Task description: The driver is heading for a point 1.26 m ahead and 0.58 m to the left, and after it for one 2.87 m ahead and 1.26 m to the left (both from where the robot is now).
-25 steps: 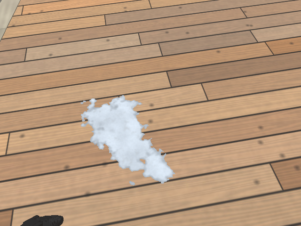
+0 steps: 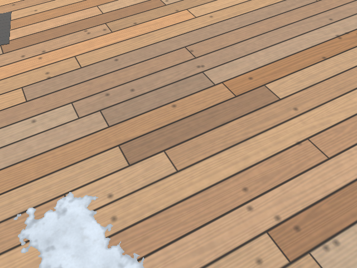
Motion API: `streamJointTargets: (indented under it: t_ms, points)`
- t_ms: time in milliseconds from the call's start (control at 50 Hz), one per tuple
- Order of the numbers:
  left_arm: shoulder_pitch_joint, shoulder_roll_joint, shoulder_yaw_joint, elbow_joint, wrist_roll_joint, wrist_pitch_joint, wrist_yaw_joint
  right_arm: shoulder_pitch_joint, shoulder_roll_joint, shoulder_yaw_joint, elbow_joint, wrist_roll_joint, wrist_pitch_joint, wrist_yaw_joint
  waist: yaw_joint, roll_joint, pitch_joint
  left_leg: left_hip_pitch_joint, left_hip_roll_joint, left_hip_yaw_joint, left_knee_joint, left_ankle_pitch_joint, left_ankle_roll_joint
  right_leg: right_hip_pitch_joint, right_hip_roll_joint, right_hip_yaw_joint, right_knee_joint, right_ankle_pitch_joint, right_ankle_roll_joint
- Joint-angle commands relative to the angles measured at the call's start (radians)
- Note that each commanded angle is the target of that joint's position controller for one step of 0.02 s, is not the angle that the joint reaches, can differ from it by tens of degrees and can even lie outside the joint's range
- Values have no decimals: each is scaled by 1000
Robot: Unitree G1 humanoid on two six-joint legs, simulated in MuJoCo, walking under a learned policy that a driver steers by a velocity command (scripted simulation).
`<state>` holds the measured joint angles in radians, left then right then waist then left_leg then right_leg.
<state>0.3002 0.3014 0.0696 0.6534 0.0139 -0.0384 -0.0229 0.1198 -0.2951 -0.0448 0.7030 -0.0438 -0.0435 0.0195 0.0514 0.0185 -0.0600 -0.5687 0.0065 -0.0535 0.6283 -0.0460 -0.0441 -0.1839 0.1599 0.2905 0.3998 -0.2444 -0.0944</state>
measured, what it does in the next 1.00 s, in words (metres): walks ahead, turning left: left foot, then right foot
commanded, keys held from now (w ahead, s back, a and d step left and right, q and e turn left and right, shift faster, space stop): w+q+shift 1.00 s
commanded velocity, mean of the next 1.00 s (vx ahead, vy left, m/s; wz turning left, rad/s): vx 0.93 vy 0.00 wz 0.70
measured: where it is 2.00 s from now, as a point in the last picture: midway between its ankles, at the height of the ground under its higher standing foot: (46, 113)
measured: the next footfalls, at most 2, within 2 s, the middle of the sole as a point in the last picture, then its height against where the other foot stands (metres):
left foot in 0.12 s outside the picture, level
right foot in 0.54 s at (187, 242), level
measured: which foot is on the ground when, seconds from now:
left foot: up 0.00-0.10, down 0.12-0.56, up 0.58-0.98, down 1.00-1.00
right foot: down 0.00-0.14, up 0.16-0.52, down 0.54-1.00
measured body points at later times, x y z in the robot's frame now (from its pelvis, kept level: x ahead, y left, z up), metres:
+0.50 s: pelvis +0.35 +0.11 -0.02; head +0.40 +0.14 +0.42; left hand +0.57 +0.37 -0.08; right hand +0.32 -0.18 -0.13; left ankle +0.12 +0.13 -0.74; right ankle +0.58 +0.03 -0.71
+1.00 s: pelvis +0.76 +0.33 -0.05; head +0.77 +0.36 +0.40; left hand +0.52 +0.48 -0.18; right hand +1.11 +0.34 -0.10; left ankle +0.84 +0.44 -0.75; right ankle +0.62 +0.05 -0.69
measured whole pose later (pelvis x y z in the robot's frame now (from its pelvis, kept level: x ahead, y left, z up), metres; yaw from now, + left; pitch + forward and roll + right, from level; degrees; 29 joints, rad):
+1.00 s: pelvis +0.76 +0.33 -0.05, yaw +46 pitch +1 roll -2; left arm 0.51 0.28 0.04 0.89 0.04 -0.07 0.01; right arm -0.02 -0.32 -0.02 0.61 -0.02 -0.03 0.08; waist 0.04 0.03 0.04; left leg -0.59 -0.06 0.13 0.70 -0.13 0.21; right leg 0.19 -0.07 -0.28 0.68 -0.33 0.04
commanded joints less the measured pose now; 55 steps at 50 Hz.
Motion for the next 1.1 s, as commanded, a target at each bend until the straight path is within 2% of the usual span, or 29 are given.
streamJointTargets:
  t_ms: [20, 80, 100, 120, 140, 160, 180, 220, 300, 440, 500, 520, 540, 560, 580, 600, 640, 660, 720, 820, 880, 920, 960, 980, 1000, 1020, 1040, 1080, 1100]
  points:
    - [44, 147, 34, -41, 14, -24, -15, -149, -78, -11, -116, 13, -9, 15, 48, -173, 88, 45, 30, 56, -51, -92, 38, -30, -292, 203, -202, -257, -123]
    - [38, 158, 27, -24, 19, -34, -1, -36, -97, -24, -102, 15, -14, 14, -10, -132, 104, 200, 10, 88, -144, -202, 109, -3, -320, 147, -169, -154, -112]
    - [39, 144, 19, -15, 24, -39, 5, 73, -112, -35, -71, 11, -19, 7, -63, -88, 66, 342, -22, 79, -161, -243, 132, -24, -291, 77, -43, 67, -98]
    - [22, 110, 6, -18, 28, -47, 10, 282, -157, -52, -19, 4, -28, -4, -160, 29, -38, 584, 43, -51, -188, -350, 174, -117, -225, -46, 266, 276, -70]
    - [9, 68, -11, -61, 0, -60, 12, 414, -257, -75, -4, -8, -32, -4, -185, 263, -99, 803, 246, -502, -343, -700, 277, -408, -110, -211, 582, 127, -3]
    - [-43, 93, -11, -81, 21, -66, 16, 380, -230, -78, 2, 15, -30, 19, -151, 268, -9, 836, 297, -804, -443, -741, 303, -672, -57, -219, 698, -146, 23]
    - [-97, 116, -11, -76, 41, -66, 14, 334, -176, -67, -11, 24, -28, 30, -134, 106, 46, 801, 283, -709, -392, -688, 306, -735, -124, -179, 781, -86, 24]
    - [-141, 101, -22, -77, 63, -73, -1, 351, -148, -60, -4, 26, -32, 25, -127, 1, 61, 691, 213, -541, -406, -546, 296, -695, -183, -191, 754, -20, 46]
    - [-197, 71, -47, -97, 72, -43, -18, 388, -126, -48, 43, 48, -45, 4, -98, 55, 138, 555, 111, -410, -469, -217, 296, -654, -198, -256, 622, 17, 99]
    - [-466, 31, -85, -190, 33, -49, -25, 463, -137, -54, 119, 53, -38, -12, -164, 88, 139, 480, 58, -348, -441, 420, 255, -437, -112, -343, 245, 245, 103]
    - [-321, 96, -61, -154, 23, -52, 2, 400, -180, -60, 119, 59, -45, -19, -69, 78, 20, 452, 53, -327, -263, 749, 191, -67, -62, -329, 151, 208, 63]
    - [-151, 137, -41, -112, 14, -54, 20, 365, -215, -68, 114, 54, -51, -15, 24, 82, -74, 407, 41, -325, -74, 777, 171, 148, -74, -309, 148, 172, 51]
    - [62, 183, -14, -56, 16, -54, 43, 301, -221, -72, 96, 49, -63, -10, 133, 72, -164, 287, 3, -317, 156, 648, 160, 389, -164, -237, 170, 88, 34]
    - [263, 252, 15, -24, 45, -54, 68, 287, -98, -42, 70, 37, -74, -10, 178, -99, -303, 157, -60, -232, 484, 77, 174, 597, -411, 2, 141, -311, 9]
    - [174, 288, 21, -35, 64, -49, 59, 397, -24, -14, 19, 97, -57, -12, 54, -389, -429, -74, -135, -129, 749, -450, 153, 698, -660, 563, -56, -562, -89]
    - [73, 193, 20, -49, 48, -39, 53, 314, -108, -21, 46, 62, -37, -17, 58, -221, -255, -164, -39, -89, 761, -325, 166, 538, -584, 517, -108, -641, -84]
    - [26, 90, -3, -15, 50, -43, 45, 199, -104, -25, 42, 27, -16, 5, 38, -41, -30, -161, 28, -52, 705, -240, 158, 288, -520, 232, -129, -308, -75]
    - [37, 78, -7, 13, 50, -51, 47, 154, -80, -23, 30, 11, -4, 19, 21, -32, 30, -160, 55, -47, 690, -242, 157, 207, -483, 126, -155, -204, -63]
    - [65, 32, -18, 81, 15, -83, 26, 78, -18, -4, -31, 9, 35, 44, -31, -97, 122, -218, 116, -33, 652, -248, 147, 108, -471, -76, -229, -37, -38]
    - [-13, 65, -12, 110, 11, -108, 20, -82, -28, 18, -134, 15, 38, 80, -97, -89, 186, -158, 108, 63, 407, 36, 150, -9, -372, -454, -310, 302, 30]
    - [70, 117, -4, 148, 9, -111, 25, -177, -31, 27, -149, 13, 29, 97, -62, -30, 210, 7, 21, 217, 188, 127, 196, 35, -341, -567, -294, 681, 55]
    - [100, 185, 11, 145, 11, -93, 35, -110, -67, 16, -123, 15, 24, 87, -108, -81, 135, 103, -57, 261, 148, 53, 227, 169, -367, -575, -129, 1124, 66]
    - [56, 242, 26, 126, 19, -54, 47, 168, -134, -17, -49, 18, 20, 64, -262, -129, -27, 405, -116, 233, 139, -63, 267, 162, -413, -550, 260, 1314, 56]
    - [24, 239, 26, 106, 27, -40, 45, 387, -184, -48, 24, 16, 20, 42, -344, -99, -123, 683, -128, 163, 81, -114, 296, 22, -408, -529, 572, 1160, 53]
    - [9, 177, 20, 102, 29, -38, 29, 366, -244, -87, 35, 47, 37, 14, -298, 84, -91, 836, -60, 3, 11, -203, 313, -236, -220, -518, 977, 216, 86]
    - [125, 94, -11, -16, 19, -54, 19, 242, -380, -102, -27, 0, 55, 13, -113, 264, -199, 1058, 217, -574, -122, -157, 505, -618, -123, -403, 1325, -266, 143]
    - [11, 149, -13, -53, 22, -79, 23, 296, -351, -107, -56, 11, 62, 2, -199, 67, -297, 1053, 249, -758, -295, -358, 535, -692, -150, -220, 1308, -170, 129]
    - [1, 117, -32, -26, 21, -82, 29, 236, -218, -72, -6, 16, 30, -20, -86, -97, -19, 679, 231, -582, -385, -331, 421, -622, -276, -232, 1062, -75, 106]
    - [20, 94, -42, -2, 38, -64, 28, 190, -183, -56, -10, 10, 6, -25, -42, -120, 21, 525, 194, -484, -381, -252, 387, -528, -304, -234, 1001, -81, 103]
Velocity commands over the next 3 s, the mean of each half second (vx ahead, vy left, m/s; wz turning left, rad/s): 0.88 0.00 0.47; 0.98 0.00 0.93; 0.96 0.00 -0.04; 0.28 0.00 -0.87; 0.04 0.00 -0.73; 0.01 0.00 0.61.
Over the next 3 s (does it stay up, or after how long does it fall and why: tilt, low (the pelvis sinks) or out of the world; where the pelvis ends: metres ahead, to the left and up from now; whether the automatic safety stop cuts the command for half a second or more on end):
stays up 1.38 0.86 0.00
